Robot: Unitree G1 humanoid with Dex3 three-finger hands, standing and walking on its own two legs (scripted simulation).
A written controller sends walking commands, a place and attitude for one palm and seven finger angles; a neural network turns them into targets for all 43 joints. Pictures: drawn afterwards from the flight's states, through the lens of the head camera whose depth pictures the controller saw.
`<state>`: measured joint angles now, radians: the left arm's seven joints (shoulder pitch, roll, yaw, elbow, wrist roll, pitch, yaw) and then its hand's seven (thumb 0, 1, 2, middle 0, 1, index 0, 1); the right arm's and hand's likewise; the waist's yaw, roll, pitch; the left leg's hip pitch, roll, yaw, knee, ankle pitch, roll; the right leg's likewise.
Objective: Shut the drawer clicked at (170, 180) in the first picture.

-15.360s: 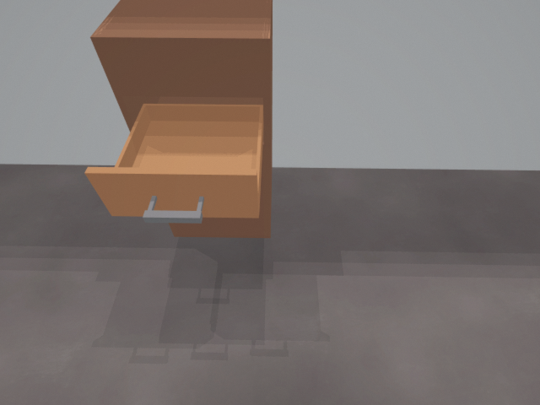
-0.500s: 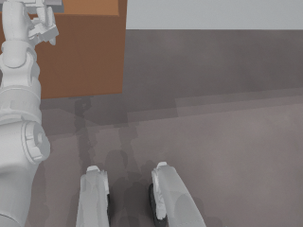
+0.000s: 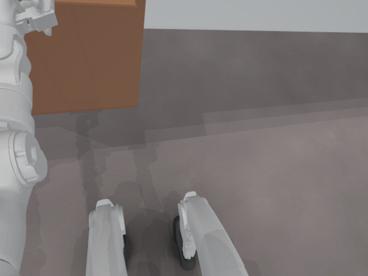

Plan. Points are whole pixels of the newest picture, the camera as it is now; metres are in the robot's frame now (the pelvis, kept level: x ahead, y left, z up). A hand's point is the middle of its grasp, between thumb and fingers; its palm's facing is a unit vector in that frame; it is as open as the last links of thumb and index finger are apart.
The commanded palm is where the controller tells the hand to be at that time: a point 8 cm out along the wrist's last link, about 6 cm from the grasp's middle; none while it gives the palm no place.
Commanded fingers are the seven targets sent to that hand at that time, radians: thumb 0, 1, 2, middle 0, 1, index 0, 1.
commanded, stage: pull the fist back off the drawer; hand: left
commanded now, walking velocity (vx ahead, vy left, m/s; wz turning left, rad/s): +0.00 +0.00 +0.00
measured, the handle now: out of the picture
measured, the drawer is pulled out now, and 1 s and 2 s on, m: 0.00 0.00 0.00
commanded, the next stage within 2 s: draw the hand back to the body in 0.48 s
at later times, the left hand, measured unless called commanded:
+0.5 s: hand (57, 15) +0.59 +0.17 +0.07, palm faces +0.07 -1.00 -0.04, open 3.2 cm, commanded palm +0.56 +0.20 +0.07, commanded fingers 0.00 0.90 0.90 -1.40 -1.60 -1.40 -1.60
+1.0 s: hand (1, 24) +0.46 +0.19 +0.17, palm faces +0.09 -1.00 -0.05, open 3.3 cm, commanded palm +0.42 +0.24 +0.18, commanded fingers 0.00 0.90 0.90 -1.40 -1.60 -1.40 -1.60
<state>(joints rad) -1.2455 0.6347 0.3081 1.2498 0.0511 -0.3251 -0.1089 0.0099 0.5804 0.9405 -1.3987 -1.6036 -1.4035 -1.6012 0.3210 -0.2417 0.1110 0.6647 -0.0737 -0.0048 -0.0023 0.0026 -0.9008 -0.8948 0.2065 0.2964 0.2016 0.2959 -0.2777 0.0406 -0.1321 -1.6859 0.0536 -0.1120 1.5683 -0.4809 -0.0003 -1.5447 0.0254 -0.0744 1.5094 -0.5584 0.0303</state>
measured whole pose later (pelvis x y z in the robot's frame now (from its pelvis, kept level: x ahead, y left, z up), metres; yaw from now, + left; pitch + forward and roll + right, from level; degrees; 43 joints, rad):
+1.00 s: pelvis +0.08 -0.01 +0.12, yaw +4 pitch +20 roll -3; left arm -0.33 0.28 0.20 0.47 -0.17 -0.31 -0.12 0.02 0.90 0.90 -1.40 -1.60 -1.40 -1.60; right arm 0.25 -0.25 0.01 0.56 0.03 0.05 0.00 0.01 -0.90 -0.90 0.20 0.30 0.20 0.30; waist -0.07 0.04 -0.14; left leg -0.97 0.05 -0.05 1.11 -0.48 -0.02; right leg -0.86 0.01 -0.04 1.06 -0.55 0.01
